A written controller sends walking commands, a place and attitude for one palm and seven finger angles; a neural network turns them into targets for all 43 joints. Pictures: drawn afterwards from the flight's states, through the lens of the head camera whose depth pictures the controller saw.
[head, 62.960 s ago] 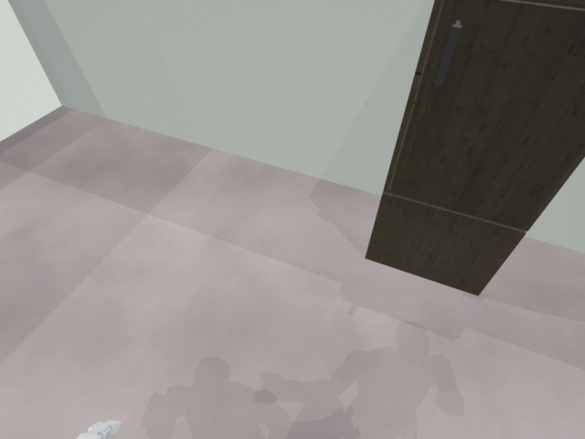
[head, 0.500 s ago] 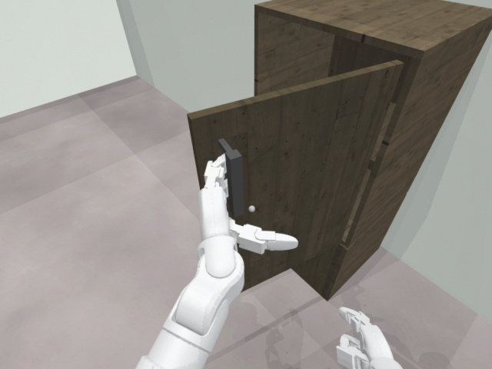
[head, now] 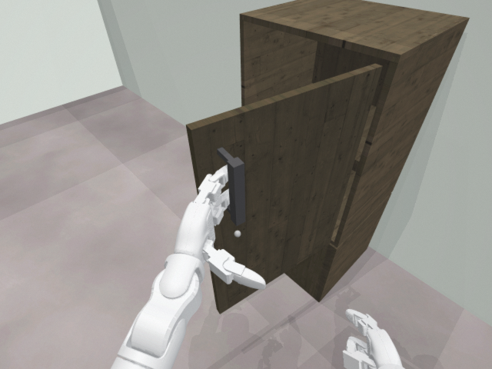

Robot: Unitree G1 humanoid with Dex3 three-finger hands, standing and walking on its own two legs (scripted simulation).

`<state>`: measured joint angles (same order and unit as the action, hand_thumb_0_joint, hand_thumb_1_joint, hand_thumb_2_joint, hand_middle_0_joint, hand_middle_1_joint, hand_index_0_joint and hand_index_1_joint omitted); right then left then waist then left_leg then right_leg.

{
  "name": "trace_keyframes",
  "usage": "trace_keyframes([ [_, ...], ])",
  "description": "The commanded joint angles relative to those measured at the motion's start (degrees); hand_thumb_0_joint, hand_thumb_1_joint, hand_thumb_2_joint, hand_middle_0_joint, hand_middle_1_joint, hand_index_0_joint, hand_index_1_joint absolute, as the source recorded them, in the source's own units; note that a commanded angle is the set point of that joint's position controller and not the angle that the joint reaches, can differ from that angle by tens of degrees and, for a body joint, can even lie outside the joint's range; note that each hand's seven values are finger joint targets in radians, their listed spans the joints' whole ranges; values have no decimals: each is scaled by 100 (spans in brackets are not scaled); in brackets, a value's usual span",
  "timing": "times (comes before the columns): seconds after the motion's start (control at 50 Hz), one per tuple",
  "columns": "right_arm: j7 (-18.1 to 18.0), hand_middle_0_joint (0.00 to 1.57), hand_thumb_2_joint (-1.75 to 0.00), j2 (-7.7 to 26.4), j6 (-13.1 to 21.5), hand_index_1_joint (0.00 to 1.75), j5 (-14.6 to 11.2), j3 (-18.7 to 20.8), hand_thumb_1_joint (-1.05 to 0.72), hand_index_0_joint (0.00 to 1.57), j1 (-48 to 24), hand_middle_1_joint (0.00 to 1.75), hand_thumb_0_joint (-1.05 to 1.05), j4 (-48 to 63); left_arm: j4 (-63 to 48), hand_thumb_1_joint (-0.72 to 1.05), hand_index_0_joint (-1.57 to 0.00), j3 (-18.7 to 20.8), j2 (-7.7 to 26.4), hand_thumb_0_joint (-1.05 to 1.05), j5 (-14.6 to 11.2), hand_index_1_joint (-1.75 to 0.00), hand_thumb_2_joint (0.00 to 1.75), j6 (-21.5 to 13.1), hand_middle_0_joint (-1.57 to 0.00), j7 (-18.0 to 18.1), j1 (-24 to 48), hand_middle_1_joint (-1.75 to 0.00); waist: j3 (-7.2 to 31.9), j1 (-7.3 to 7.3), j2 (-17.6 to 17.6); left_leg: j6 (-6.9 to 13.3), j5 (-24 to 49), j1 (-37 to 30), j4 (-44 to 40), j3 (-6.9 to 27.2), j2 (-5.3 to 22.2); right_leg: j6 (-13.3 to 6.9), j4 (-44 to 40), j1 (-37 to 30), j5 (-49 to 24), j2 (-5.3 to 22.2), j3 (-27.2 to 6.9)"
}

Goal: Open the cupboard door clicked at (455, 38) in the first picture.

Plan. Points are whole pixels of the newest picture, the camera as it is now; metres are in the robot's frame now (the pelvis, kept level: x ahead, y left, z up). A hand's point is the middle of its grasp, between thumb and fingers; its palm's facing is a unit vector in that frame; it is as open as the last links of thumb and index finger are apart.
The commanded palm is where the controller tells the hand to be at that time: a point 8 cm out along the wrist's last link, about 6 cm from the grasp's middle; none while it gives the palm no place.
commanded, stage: slide the hand sideways off the handle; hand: left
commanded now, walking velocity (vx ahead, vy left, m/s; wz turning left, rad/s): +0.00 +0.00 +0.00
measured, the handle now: (230, 187) +0.37 +0.05 +0.14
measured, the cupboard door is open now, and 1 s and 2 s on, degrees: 80 80 80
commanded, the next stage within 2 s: draw the hand back to the body in 0.72 s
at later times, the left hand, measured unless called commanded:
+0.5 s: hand (190, 246) +0.25 +0.10 +0.13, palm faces -0.06 -1.00 -0.02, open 16.3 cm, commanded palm +0.22 +0.16 +0.13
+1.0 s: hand (159, 258) +0.23 +0.14 +0.13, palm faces -0.05 -1.00 -0.05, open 16.3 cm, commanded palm +0.20 +0.20 +0.14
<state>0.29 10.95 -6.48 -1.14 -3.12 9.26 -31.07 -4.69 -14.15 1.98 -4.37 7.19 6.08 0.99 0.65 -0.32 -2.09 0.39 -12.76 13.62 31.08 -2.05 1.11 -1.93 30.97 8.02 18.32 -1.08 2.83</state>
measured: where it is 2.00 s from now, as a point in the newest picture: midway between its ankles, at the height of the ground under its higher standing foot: outside the picture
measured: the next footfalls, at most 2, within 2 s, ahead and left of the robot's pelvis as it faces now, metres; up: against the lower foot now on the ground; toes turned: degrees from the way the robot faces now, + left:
none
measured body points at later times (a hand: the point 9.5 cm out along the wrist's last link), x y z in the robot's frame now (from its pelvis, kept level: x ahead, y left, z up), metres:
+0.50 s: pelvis +0.02 -0.01 +0.00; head -0.01 -0.04 +0.45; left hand +0.25 +0.16 +0.13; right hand +0.22 -0.22 -0.07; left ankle +0.05 +0.12 -0.73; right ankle -0.01 -0.10 -0.73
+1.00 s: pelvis +0.02 -0.01 +0.00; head +0.00 -0.03 +0.45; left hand +0.23 +0.19 +0.13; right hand +0.22 -0.22 -0.07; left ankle +0.05 +0.12 -0.73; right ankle -0.01 -0.10 -0.73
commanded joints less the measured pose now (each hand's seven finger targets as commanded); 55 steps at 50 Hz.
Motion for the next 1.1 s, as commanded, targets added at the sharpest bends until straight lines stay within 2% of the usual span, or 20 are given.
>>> trace_keyframes([
  [0.0, -58, 20, -90, 433, 294, 30, -1, 144, -90, 20, -1171, 30, 0, 1083, -1678, -50, -15, 508, 218, 0, -132, -30, 30, -379, -15, -102, 1255, -30, 746, -168, 265, 116, 246, -888, -418, 119, -71, 12, -968, 609, -407, 49, -133],
  [0.08, -121, 20, -90, 472, 362, 30, -11, 123, -90, 20, -1165, 30, 0, 1092, -1899, -50, -15, 608, 312, 0, -304, -30, 30, -406, -15, -291, 977, -30, 605, -101, 486, 129, 249, -865, -432, 128, -58, 67, -1054, 640, -465, 41, -148],
  [0.16, -133, 20, -90, 508, 496, 30, -20, 138, -90, 20, -1070, 30, 0, 1101, -2226, -50, -15, 653, 407, 0, -337, -30, 30, -484, -15, -455, 546, -30, 659, -83, 367, 136, 356, -931, -412, 151, -60, 79, -975, 662, -662, 32, -126],
  [0.22, -176, 20, -90, 550, 561, 30, -16, 144, -90, 20, -1021, 30, 0, 1049, -2181, -50, -15, 1000, 758, 0, -357, -30, 30, -481, -15, -568, 302, -30, 539, -89, 424, 146, 337, -871, -373, 140, -82, 102, -1055, 696, -655, 43, -191],
  [0.24, -184, 20, -90, 535, 587, 30, -12, 124, -90, 20, -1037, 30, 0, 1072, -2274, -50, -15, 870, 653, 0, -364, -30, 30, -474, -15, -627, 331, -30, 579, -67, 349, 154, 319, -886, -385, 146, -95, 113, -1031, 695, -657, 66, -191],
  [0.28, -217, 20, -90, 554, 658, 30, -13, 132, -90, 20, -1003, 30, 0, 1038, -2313, -50, -15, 1001, 762, 0, -401, -30, 30, -484, -15, -698, 367, -30, 592, -39, 412, 158, 346, -892, -354, 152, -106, 126, -1027, 694, -709, 70, -201],
  [0.34, -231, 20, -90, 571, 752, 30, -24, 139, -90, 20, -950, 30, 0, 1037, -2385, -50, -15, 1256, 909, 0, -524, -30, 30, -502, -15, -823, -100, -30, 705, -119, 309, 153, 525, -900, -335, 129, -106, 127, -948, 569, -1027, 70, -178],
  [0.42, -258, 20, -90, 606, 846, 30, -33, 159, -90, 20, -855, 30, 0, 1049, -2461, -50, -15, 1690, 1186, 0, -666, -30, 30, -527, -15, -989, -678, -30, 814, -223, 451, 161, 830, -822, -280, 98, -108, 166, -823, 353, -1646, 69, -186],
  [0.5, -242, 20, -90, 631, 970, 30, -79, 186, -90, 20, -745, 30, 0, 1123, -2909, -50, -15, 1684, 1163, 0, -771, -30, 30, -657, -15, -1259, -1156, -30, 889, -191, 217, 157, 1155, -866, -203, 56, -97, 181, -596, 348, -2254, 46, -97],
  [0.62, -312, 20, -90, 739, 1252, 30, -99, 241, -90, 20, -558, 30, 0, 1080, -3031, -50, -15, 1895, 1417, 0, -949, -30, 30, -834, -15, -1574, -1448, -30, 582, -104, 353, 164, 988, -708, -39, 123, -105, 221, -619, 610, -2034, 45, -124],
  [0.66, -336, 20, -90, 721, 1337, 30, -102, 228, -90, 20, -554, 30, 0, 1098, -3086, -50, -15, 1848, 1348, 0, -984, -30, 30, -869, -15, -1630, -1457, -30, 598, -98, 171, 166, 900, -697, -40, 139, -127, 215, -584, 703, -1855, 43, -102],
  [0.7, -361, 20, -90, 735, 1424, 30, -106, 235, -90, 20, -530, 30, 0, 1058, -3070, -50, -15, 1791, 1297, 0, -1011, -30, 30, -911, -15, -1648, -1238, -30, 538, -38, 311, 172, 800, -662, -8, 177, -139, 233, -602, 817, -1703, 43, -105],
  [0.72, -369, 20, -90, 773, 1464, 30, -104, 250, -90, 20, -500, 30, 0, 1020, -3046, -50, -15, 1922, 1465, 0, -1005, -30, 30, -934, -15, -1619, -1246, -30, 541, -53, 342, 167, 756, -646, 29, 178, -127, 221, -633, 811, -1583, 50, -133],
  [0.78, -400, 20, -90, 758, 1540, 30, -98, 243, -90, 20, -507, 30, 0, 977, -2858, -50, -15, 1960, 1425, 0, -1010, -30, 30, -944, -15, -1602, -1194, -30, 592, -63, 391, 173, 679, -592, 50, 203, -160, 235, -630, 823, -1490, 83, -172],
  [0.84, -385, 20, -90, 752, 1589, 30, -103, 237, -90, 20, -541, 30, 0, 1016, -2949, -50, -15, 2172, 1589, 0, -1022, -30, 30, -958, -15, -1608, -1421, -30, 835, -200, 217, 159, 820, -607, 14, 183, -159, 202, -523, 628, -1693, 95, -141],
  [0.86, -393, 20, -90, 746, 1590, 30, -105, 231, -90, 20, -541, 30, 0, 1023, -2878, -50, -15, 2263, 1629, 0, -1049, -30, 30, -936, -15, -1622, -1565, -30, 857, -225, 301, 159, 845, -581, 16, 174, -162, 218, -509, 580, -1789, 96, -142],
  [0.92, -415, 20, -90, 774, 1583, 30, -125, 218, -90, 20, -566, 30, 0, 968, -2749, -50, -15, 2512, 1845, 0, -1105, -30, 30, -846, -15, -1667, -1504, -30, 659, -235, 298, 150, 780, -497, 12, 156, -146, 216, -593, 617, -1677, 87, -165],
  [1.0, -420, 20, -90, 772, 1674, 30, -157, 198, -90, 20, -610, 30, 0, 1032, -3004, -50, -15, 2470, 1724, 0, -1261, -30, 30, -820, -15, -1802, -1560, -30, 717, -238, 45, 142, 810, -615, -37, 163, -141, 200, -576, 641, -1671, 47, -89],
  [1.02, -426, 20, -90, 794, 1704, 30, -155, 206, -90, 20, -583, 30, 0, 1023, -2993, -50, -15, 2534, 1803, 0, -1284, -30, 30, -810, -15, -1827, -1635, -30, 712, -244, 216, 149, 858, -604, -24, 181, -128, 199, -573, 605, -1731, 43, -68],
  [1.08, -441, 20, -90, 827, 1758, 30, -183, 203, -90, 20, -590, 30, 0, 1008, -3025, -50, -15, 2599, 1832, 0, -1375, -30, 30, -797, -15, -1945, -1656, -30, 602, -222, 277, 147, 751, -542, -52, 197, -132, 210, -595, 684, -1583, 21, -49],
])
